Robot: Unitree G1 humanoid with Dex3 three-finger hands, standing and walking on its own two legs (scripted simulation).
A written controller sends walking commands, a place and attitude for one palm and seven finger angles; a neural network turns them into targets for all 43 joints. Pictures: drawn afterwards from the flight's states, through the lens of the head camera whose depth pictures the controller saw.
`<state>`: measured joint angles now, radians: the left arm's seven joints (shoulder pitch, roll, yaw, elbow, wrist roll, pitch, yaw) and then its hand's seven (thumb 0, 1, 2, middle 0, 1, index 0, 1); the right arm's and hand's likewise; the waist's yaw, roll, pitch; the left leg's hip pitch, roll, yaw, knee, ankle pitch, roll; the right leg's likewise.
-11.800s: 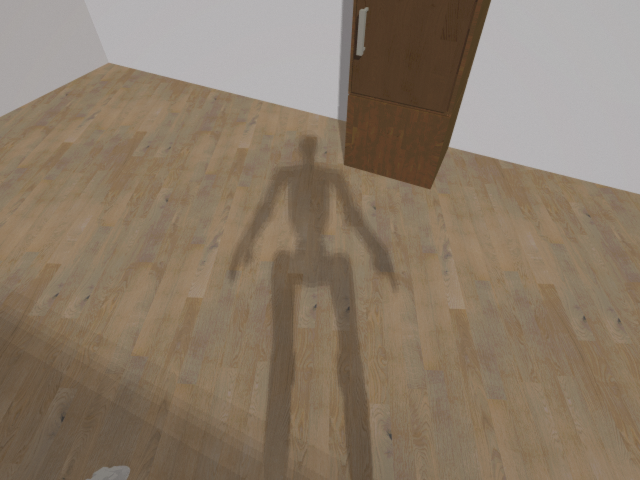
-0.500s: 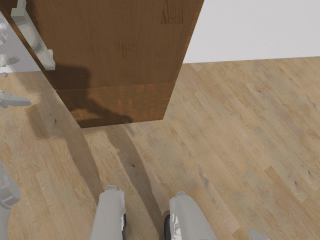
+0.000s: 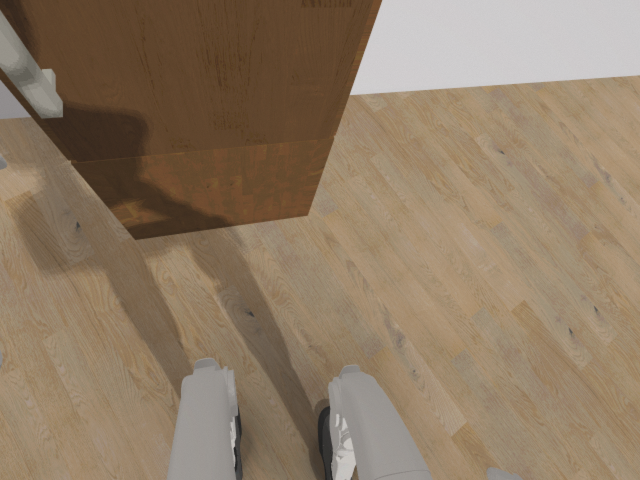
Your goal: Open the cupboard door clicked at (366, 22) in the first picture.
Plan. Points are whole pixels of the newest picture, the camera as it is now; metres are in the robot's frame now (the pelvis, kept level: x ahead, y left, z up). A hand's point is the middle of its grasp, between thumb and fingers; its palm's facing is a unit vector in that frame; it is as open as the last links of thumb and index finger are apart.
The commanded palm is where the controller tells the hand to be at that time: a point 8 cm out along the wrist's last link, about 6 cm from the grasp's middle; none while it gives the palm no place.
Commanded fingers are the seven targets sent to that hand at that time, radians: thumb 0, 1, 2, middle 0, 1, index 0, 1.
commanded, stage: move the hooked fingers beside the handle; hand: left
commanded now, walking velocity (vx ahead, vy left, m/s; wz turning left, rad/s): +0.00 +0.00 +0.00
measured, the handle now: (12, 40) +0.56 +0.31 +0.08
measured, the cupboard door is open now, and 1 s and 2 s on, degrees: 0 0 0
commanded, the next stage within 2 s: slide the fingers in behind the handle in 0.54 s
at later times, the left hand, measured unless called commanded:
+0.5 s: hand out of the picture +0.49 +0.35 +0.07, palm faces +0.20 -0.98 -0.02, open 14.0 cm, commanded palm +0.48 +0.37 +0.07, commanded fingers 0.00 -0.50 0.30 -0.30 -1.20 -0.30 -1.20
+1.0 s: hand out of the picture +0.50 +0.33 +0.06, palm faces +0.18 -0.98 -0.01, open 14.0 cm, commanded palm +0.49 +0.35 +0.07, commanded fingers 0.00 -0.50 0.30 -0.30 -1.20 -0.30 -1.20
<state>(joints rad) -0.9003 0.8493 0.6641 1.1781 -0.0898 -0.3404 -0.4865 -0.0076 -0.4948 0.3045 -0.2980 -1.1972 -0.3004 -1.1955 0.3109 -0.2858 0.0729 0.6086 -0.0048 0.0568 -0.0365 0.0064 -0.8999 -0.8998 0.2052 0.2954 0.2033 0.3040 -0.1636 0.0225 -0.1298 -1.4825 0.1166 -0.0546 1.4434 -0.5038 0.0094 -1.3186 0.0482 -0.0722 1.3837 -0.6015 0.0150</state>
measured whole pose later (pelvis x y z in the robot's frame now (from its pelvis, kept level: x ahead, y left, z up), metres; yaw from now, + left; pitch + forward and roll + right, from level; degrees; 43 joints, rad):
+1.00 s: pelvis +0.00 +0.00 +0.00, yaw +0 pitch +30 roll -7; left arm -0.90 0.77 0.60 1.15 -0.09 -0.34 -0.42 -0.01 -0.50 0.30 -0.30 -1.20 -0.30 -1.20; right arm 0.29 -0.27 0.07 0.61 -0.01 0.05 -0.03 0.01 -0.90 -0.90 0.21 0.30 0.20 0.30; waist -0.17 0.02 -0.14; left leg -1.46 0.11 -0.06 1.43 -0.50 0.01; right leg -1.29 0.05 -0.08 1.36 -0.60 0.02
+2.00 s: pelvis +0.01 -0.01 +0.02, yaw +2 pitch +28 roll -5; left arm -0.84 0.59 0.52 1.12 -0.09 -0.43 -0.26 -0.01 -0.50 0.30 -0.29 -1.19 -0.29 -1.20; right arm 0.31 -0.26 0.04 0.65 -0.02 0.06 -0.01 0.01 -0.90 -0.90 0.20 0.30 0.20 0.30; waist -0.16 0.03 -0.15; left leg -1.37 0.10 -0.04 1.37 -0.50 0.00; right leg -1.22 0.04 -0.06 1.33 -0.61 0.01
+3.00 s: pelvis +0.01 -0.01 +0.02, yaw +2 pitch +28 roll -5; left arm -0.82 0.57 0.50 1.11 -0.11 -0.45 -0.25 0.01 0.71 0.82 -0.34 -1.30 -0.34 -1.31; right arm 0.31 -0.25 0.04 0.66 -0.02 0.07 -0.01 0.01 -0.90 -0.90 0.20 0.30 0.20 0.30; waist -0.15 0.03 -0.15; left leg -1.35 0.10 -0.04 1.36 -0.50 0.00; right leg -1.20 0.04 -0.06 1.32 -0.61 0.01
